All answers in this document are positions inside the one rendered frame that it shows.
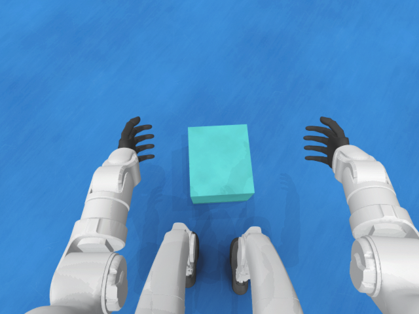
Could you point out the carton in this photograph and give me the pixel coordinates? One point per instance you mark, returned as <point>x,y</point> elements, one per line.
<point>220,164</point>

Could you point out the right robot upper arm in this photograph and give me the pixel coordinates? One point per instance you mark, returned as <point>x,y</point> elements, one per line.
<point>387,270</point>

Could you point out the robot left forearm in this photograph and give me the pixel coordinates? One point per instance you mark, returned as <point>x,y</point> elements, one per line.
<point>102,227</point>

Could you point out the left robot shin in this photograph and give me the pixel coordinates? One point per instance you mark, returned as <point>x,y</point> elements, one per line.
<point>179,225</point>

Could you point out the left robot upper arm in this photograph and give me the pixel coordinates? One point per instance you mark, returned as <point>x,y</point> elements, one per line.
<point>88,283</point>

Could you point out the robot right forearm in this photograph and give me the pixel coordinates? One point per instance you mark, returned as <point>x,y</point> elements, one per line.
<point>374,208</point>

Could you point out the right robot hand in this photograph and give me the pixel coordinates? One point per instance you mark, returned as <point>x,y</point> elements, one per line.
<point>336,138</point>

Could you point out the robot left foot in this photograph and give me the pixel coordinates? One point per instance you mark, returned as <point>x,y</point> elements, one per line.
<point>191,278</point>

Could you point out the left robot hand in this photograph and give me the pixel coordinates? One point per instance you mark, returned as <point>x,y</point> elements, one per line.
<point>128,139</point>

